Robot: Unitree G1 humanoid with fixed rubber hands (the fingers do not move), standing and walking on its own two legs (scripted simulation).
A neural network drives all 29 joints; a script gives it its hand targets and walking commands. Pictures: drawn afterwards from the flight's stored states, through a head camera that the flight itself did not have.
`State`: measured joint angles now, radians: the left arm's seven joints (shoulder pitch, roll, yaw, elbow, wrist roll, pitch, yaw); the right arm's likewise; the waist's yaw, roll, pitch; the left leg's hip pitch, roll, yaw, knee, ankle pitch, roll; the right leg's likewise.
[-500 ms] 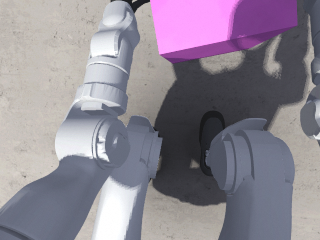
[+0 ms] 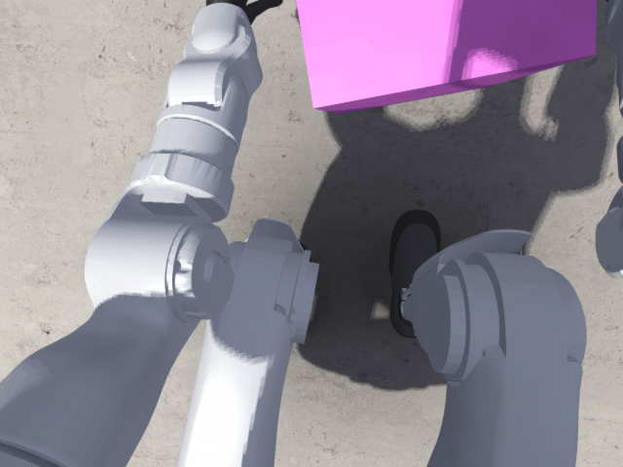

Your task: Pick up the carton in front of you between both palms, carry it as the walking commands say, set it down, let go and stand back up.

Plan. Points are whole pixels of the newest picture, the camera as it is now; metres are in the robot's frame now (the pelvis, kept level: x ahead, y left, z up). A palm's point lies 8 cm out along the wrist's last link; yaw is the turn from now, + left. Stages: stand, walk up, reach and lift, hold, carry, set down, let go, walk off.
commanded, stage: set down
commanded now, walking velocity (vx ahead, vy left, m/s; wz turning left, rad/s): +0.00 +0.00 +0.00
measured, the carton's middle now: out of the picture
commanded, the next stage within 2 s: let go in 1.18 s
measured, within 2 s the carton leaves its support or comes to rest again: neither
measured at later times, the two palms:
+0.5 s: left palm out of the picture +0.55 +0.08 -0.04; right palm out of the picture +0.56 -0.30 -0.05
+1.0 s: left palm out of the picture +0.55 +0.08 +0.10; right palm out of the picture +0.56 -0.31 +0.09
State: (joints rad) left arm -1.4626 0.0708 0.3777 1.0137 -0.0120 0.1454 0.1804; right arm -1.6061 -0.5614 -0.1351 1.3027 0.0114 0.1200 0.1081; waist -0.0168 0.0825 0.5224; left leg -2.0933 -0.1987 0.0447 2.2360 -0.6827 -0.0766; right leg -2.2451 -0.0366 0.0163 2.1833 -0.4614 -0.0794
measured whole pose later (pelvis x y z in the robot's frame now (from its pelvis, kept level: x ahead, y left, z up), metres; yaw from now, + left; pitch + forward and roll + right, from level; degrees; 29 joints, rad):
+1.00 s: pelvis +0.03 -0.01 +0.20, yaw -3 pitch +44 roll +8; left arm -1.13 0.03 0.38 0.60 -0.02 0.29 0.20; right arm -1.39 -0.55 -0.16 1.01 -0.02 0.25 0.15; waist 0.05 0.02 0.08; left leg -1.73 -0.11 0.01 1.47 -0.51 -0.05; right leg -1.87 0.04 0.05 1.45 -0.34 -0.06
